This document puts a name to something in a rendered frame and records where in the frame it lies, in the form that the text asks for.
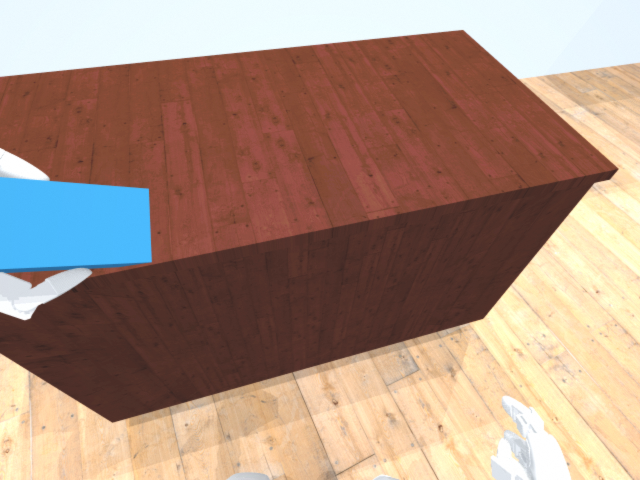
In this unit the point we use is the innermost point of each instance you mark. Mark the sponge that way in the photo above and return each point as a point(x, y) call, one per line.
point(50, 225)

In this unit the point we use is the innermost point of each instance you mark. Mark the table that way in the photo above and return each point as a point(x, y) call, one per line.
point(307, 204)

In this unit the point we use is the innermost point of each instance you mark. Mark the robot right hand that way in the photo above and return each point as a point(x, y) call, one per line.
point(540, 456)

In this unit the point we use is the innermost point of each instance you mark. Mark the robot left hand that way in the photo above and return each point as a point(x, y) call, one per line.
point(17, 299)

